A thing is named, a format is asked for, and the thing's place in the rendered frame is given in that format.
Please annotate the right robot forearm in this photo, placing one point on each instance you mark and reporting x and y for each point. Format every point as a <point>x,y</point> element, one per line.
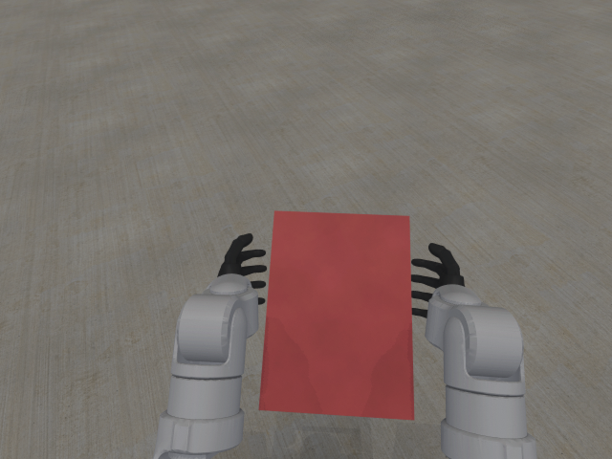
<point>484,376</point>

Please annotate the left robot hand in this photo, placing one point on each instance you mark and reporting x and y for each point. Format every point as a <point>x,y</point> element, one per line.
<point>235,256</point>

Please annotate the carton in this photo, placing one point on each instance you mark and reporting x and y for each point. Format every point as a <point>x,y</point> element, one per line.
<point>338,333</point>

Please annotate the right robot hand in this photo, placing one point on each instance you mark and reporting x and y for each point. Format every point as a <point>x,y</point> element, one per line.
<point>448,271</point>

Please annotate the left robot forearm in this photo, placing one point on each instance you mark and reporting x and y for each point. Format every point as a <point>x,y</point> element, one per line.
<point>203,415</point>

